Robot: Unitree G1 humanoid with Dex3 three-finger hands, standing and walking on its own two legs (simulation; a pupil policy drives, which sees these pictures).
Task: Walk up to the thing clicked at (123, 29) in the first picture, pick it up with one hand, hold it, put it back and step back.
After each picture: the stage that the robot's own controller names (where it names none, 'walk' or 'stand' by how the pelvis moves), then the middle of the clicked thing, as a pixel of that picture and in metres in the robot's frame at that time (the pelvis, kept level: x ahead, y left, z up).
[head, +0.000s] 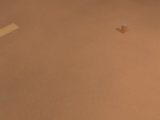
stand; (123, 28) +1.77 -0.52 -0.72
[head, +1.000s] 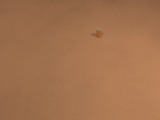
walk; (99, 33) +1.71 -0.05 -0.70
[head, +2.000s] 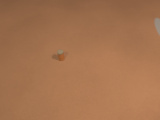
walk; (61, 55) +1.14 +0.31 -0.72
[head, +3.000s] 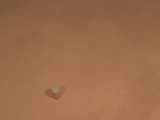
walk; (56, 93) +0.69 +0.25 -0.70
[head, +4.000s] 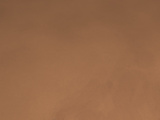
walk; out of the picture +0.39 +0.19 -0.70
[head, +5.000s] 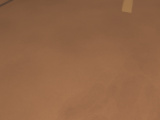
stand; out of the picture +0.32 +0.19 -0.72
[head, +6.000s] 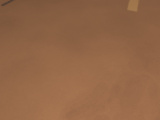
stand; out of the picture +0.33 +0.17 -0.73
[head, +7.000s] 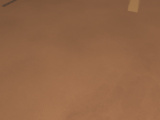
stand; out of the picture +0.34 +0.18 -0.73
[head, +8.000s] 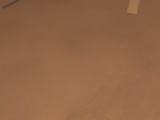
stand; out of the picture +0.33 +0.19 -0.73
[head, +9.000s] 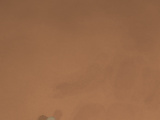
go down; out of the picture +0.35 +0.19 -0.69
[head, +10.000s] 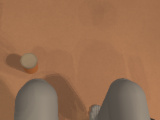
go down; (30, 64) +0.43 +0.20 -0.29
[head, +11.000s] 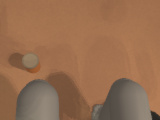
close in; (32, 63) +0.43 +0.20 -0.30
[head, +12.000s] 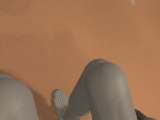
close in; out of the picture +0.42 +0.24 -0.23
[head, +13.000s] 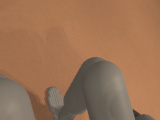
close; out of the picture +0.42 +0.25 -0.22
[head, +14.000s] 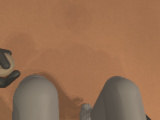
lift; (3, 69) +0.34 +0.25 -0.13
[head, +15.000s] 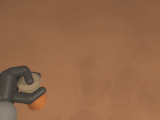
hold; (33, 92) +0.31 +0.17 +0.01
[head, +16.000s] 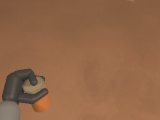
hold; (37, 94) +0.32 +0.17 -0.01
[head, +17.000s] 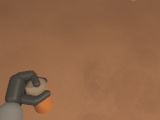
hold; (40, 96) +0.31 +0.16 -0.02
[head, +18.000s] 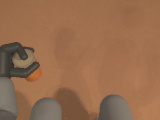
crouch; (28, 66) +0.40 +0.18 -0.09
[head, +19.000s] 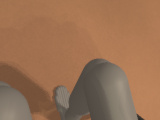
lower; out of the picture +0.44 +0.25 -0.23
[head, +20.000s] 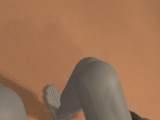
lower; out of the picture +0.44 +0.27 -0.23
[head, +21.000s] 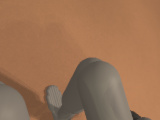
lower; out of the picture +0.44 +0.26 -0.23
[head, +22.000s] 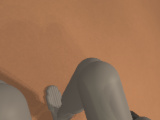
lower; out of the picture +0.43 +0.26 -0.24
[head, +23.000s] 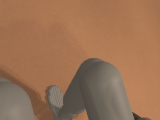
loosen; out of the picture +0.43 +0.25 -0.24
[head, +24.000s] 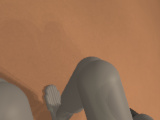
withdraw; out of the picture +0.42 +0.25 -0.24
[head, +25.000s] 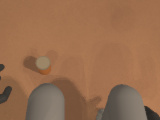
walk; (44, 66) +0.45 +0.18 -0.34
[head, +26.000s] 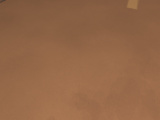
stand; out of the picture +0.36 +0.16 -0.66
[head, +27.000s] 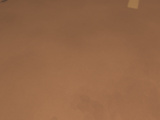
stand; out of the picture +0.37 +0.18 -0.67
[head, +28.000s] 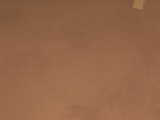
stand; out of the picture +0.38 +0.16 -0.69
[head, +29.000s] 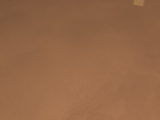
walk; out of the picture +0.39 +0.17 -0.72
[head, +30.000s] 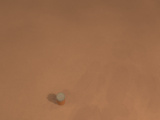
walk; (60, 99) +0.52 +0.13 -0.71
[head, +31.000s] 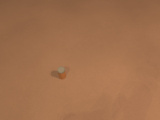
walk; (61, 73) +0.80 +0.25 -0.69
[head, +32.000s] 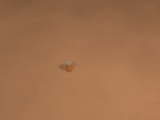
stand; (69, 66) +1.03 +0.17 -0.70
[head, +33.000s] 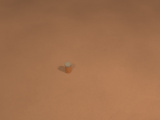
stand; (68, 67) +1.04 +0.17 -0.72
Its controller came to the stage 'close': yes
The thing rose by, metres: 0.71
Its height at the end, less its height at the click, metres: +0.00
